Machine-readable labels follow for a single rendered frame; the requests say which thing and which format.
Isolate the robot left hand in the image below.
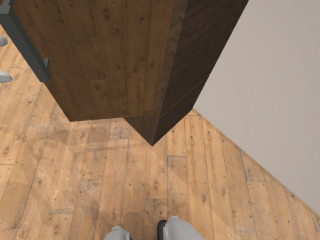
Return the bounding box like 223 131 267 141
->
0 36 13 83

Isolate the robot left shin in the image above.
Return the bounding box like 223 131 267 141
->
111 226 124 231

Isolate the left robot thigh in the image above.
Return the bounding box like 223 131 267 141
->
103 230 131 240

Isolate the cupboard door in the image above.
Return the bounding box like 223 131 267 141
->
0 0 174 122

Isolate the handle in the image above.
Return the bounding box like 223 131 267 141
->
0 0 51 82

